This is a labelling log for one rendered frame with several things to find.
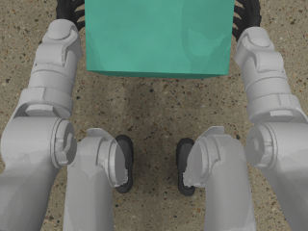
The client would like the robot right hand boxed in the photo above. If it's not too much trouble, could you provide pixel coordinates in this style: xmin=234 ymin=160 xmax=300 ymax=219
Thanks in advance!
xmin=232 ymin=0 xmax=262 ymax=42

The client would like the carton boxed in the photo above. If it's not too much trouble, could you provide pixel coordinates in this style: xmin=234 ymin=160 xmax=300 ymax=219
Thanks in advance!
xmin=85 ymin=0 xmax=235 ymax=79

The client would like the right robot upper arm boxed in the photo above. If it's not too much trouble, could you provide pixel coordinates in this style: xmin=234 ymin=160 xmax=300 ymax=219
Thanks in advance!
xmin=244 ymin=121 xmax=308 ymax=231

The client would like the left robot upper arm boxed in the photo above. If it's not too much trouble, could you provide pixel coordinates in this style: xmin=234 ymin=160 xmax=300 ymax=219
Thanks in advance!
xmin=0 ymin=116 xmax=77 ymax=231

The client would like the robot left foot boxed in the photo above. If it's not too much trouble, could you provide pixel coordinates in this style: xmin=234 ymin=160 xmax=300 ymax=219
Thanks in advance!
xmin=115 ymin=135 xmax=134 ymax=193

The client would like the robot right forearm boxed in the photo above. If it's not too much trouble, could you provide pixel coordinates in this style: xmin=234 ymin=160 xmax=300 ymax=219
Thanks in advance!
xmin=234 ymin=26 xmax=308 ymax=124

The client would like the right robot shin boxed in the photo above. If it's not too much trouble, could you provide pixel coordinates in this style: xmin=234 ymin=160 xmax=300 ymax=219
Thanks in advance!
xmin=183 ymin=126 xmax=247 ymax=188

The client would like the robot left hand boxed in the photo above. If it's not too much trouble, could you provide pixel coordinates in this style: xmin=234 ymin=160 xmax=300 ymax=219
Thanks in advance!
xmin=56 ymin=0 xmax=86 ymax=32

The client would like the robot left forearm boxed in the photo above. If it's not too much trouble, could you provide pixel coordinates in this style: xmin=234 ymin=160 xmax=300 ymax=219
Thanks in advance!
xmin=0 ymin=18 xmax=84 ymax=163

